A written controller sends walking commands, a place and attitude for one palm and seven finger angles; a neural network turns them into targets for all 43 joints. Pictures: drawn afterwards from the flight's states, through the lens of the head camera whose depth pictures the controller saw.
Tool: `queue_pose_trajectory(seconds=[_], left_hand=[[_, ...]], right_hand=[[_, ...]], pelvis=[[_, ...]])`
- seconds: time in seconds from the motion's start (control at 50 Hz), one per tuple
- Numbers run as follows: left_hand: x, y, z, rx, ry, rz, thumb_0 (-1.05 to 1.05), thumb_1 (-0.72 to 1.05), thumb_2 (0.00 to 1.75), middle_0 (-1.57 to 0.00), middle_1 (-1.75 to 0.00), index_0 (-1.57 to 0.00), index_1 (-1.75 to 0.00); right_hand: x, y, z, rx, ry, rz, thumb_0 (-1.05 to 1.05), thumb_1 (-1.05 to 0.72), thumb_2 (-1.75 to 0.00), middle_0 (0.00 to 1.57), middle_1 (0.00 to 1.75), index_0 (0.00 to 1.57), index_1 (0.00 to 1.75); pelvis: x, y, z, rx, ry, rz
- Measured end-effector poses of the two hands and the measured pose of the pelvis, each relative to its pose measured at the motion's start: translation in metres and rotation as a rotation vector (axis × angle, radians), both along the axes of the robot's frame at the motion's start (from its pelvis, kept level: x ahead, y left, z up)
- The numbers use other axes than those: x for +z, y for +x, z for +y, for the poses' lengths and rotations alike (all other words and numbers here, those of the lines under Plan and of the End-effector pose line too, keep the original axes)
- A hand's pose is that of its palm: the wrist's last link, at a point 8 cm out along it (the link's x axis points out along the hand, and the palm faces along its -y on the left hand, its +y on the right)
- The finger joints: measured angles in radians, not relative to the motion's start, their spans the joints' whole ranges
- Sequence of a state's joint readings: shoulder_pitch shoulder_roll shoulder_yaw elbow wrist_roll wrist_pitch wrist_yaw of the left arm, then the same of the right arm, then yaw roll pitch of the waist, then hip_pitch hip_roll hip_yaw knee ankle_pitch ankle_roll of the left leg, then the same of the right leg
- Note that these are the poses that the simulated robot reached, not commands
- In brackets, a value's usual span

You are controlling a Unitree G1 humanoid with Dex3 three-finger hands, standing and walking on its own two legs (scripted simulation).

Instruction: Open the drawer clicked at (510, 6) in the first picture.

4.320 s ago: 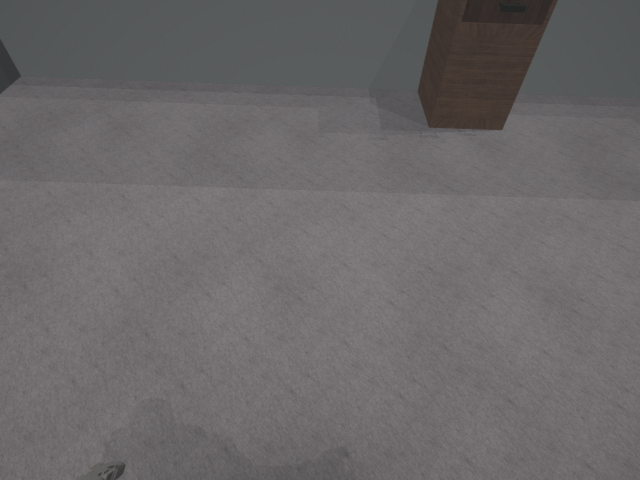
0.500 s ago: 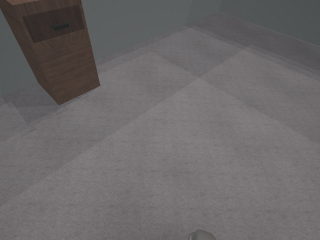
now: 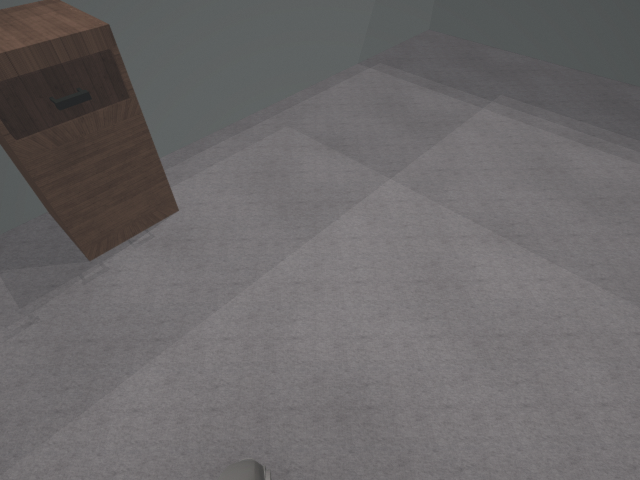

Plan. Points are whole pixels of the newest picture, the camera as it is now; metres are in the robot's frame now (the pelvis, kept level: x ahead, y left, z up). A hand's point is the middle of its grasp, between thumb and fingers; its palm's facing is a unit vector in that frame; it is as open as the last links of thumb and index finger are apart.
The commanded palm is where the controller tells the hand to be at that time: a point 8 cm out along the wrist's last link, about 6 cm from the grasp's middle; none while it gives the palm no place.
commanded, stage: walk to a spot facing it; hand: left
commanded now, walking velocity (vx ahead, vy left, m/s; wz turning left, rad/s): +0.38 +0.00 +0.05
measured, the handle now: (69, 97) +1.22 +0.87 -0.11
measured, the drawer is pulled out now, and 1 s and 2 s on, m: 0.00 0.00 0.00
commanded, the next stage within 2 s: turn to face it in 1.72 s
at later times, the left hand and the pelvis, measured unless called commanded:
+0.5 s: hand (175, 424) +0.24 +0.25 -0.17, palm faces +0.04 -0.98 -0.19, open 7.4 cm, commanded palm none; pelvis +0.21 +0.06 +0.00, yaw -1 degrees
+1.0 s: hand (235, 307) +0.46 +0.19 -0.17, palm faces +0.04 -0.97 -0.22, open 7.2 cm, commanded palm none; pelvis +0.43 +0.00 +0.00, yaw -1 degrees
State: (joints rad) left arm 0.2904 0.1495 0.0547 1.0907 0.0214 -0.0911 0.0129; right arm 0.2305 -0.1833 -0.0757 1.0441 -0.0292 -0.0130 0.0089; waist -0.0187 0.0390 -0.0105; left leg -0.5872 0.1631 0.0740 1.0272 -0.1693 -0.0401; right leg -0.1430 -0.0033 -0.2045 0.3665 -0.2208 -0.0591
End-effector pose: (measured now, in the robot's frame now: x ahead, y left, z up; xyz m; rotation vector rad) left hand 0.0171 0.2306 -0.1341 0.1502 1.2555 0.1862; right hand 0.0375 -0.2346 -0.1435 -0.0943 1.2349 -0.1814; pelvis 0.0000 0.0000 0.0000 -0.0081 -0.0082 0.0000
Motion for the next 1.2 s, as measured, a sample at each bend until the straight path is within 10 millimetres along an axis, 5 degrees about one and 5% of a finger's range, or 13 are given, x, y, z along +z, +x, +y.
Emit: queue_pose_trajectory(seconds=[0.1, 0.2, 0.26, 0.3, 0.42, 0.52, 0.64, 0.74, 0.84, 1.0, 1.14, 1.2], left_hand=[[-0.011, -0.01, -0.005, 0.061, -0.057, 0.111, 0.0, 0.93, 0.9, -0.2, -0.3, -0.2, -0.3], [-0.024, -0.012, 0.001, 0.131, -0.11, 0.237, 0.0, 0.91, 0.9, -0.2, -0.3, -0.2, -0.3], [-0.035, -0.001, 0.014, 0.14, -0.131, 0.315, 0.01, 0.91, 0.9, -0.2, -0.3, -0.2, -0.3], [-0.034, 0.019, 0.026, 0.122, -0.126, 0.331, 0.01, 0.91, 0.9, -0.2, -0.3, -0.2, -0.3], [-0.02, 0.133, 0.061, 0.044, -0.066, 0.19, 0.01, 0.91, 0.9, -0.19, -0.3, -0.19, -0.3], [-0.008, 0.241, 0.069, -0.013, -0.027, 0.032, 0.01, 0.91, 0.9, -0.19, -0.3, -0.19, -0.3], [0.003, 0.363, 0.046, -0.118, 0.001, -0.087, 0.01, 0.91, 0.9, -0.19, -0.3, -0.19, -0.3], [-0.004, 0.443, 0.011, -0.173, 0.016, -0.183, 0.01, 0.91, 0.9, -0.19, -0.3, -0.19, -0.3], [-0.002, 0.451, -0.009, -0.119, -0.009, -0.143, 0.0, 0.91, 0.9, -0.19, -0.3, -0.19, -0.3], [-0.002, 0.437, 0.01, -0.016, 0.008, 0.025, -0.02, 0.95, 0.9, -0.2, -0.3, -0.2, -0.3], [-0.027, 0.429, 0.024, 0.078, -0.063, 0.204, 0.0, 0.92, 0.9, -0.2, -0.3, -0.2, -0.3], [-0.038, 0.441, 0.033, 0.084, -0.087, 0.277, 0.0, 0.92, 0.9, -0.2, -0.3, -0.19, -0.3]], right_hand=[[0.013, 0.095, 0.009, 0.086, -0.021, -0.099, 0.01, -0.91, -0.9, 0.19, 0.29, 0.19, 0.3], [0.016, 0.178, 0.038, 0.169, -0.039, -0.143, 0.01, -0.91, -0.9, 0.19, 0.29, 0.19, 0.3], [0.009, 0.214, 0.057, 0.179, -0.056, -0.182, 0.01, -0.91, -0.9, 0.2, 0.29, 0.19, 0.3], [0.008, 0.219, 0.065, 0.155, -0.054, -0.177, 0.0, -0.91, -0.9, 0.2, 0.29, 0.19, 0.3], [0.01, 0.196, 0.064, 0.017, -0.071, -0.051, -0.02, -0.95, -0.9, 0.2, 0.3, 0.2, 0.3], [0.007, 0.171, 0.057, -0.033, -0.058, 0.113, -0.01, -0.95, -0.9, 0.2, 0.3, 0.2, 0.3], [-0.004, 0.157, 0.057, -0.113, 0.014, 0.268, 0.0, -0.92, -0.9, 0.2, 0.29, 0.2, 0.3], [-0.025, 0.174, 0.047, -0.146, 0.079, 0.366, 0.01, -0.91, -0.9, 0.2, 0.3, 0.2, 0.3], [-0.021, 0.255, 0.025, -0.104, 0.067, 0.29, 0.01, -0.91, -0.9, 0.2, 0.29, 0.19, 0.3], [0.001, 0.427, 0.001, -0.006, -0.007, 0.032, 0.01, -0.93, -0.9, 0.2, 0.29, 0.19, 0.3], [0.011, 0.561, 0.017, 0.112, -0.073, -0.088, 0.01, -0.92, -0.9, 0.19, 0.29, 0.19, 0.3], [0.01, 0.598, 0.031, 0.124, -0.096, -0.136, 0.01, -0.92, -0.9, 0.2, 0.29, 0.19, 0.3]], pelvis=[[-0.002, 0.041, 0.01, 0.015, -0.016, -0.004], [-0.01, 0.09, 0.031, 0.025, -0.026, -0.007], [-0.022, 0.119, 0.049, 0.015, -0.019, -0.01], [-0.021, 0.134, 0.055, 0.003, -0.011, -0.016], [-0.005, 0.18, 0.065, -0.017, 0.008, -0.012], [0.0, 0.222, 0.061, -0.026, 0.021, -0.002], [-0.005, 0.276, 0.041, -0.047, 0.034, 0.004], [-0.023, 0.326, 0.012, -0.05, 0.029, -0.002], [-0.013, 0.366, 0.001, -0.035, 0.013, -0.008], [-0.001, 0.433, 0.003, -0.014, -0.003, 0.013], [-0.014, 0.504, 0.029, 0.003, -0.027, 0.003], [-0.022, 0.531, 0.043, -0.006, -0.014, -0.006]])
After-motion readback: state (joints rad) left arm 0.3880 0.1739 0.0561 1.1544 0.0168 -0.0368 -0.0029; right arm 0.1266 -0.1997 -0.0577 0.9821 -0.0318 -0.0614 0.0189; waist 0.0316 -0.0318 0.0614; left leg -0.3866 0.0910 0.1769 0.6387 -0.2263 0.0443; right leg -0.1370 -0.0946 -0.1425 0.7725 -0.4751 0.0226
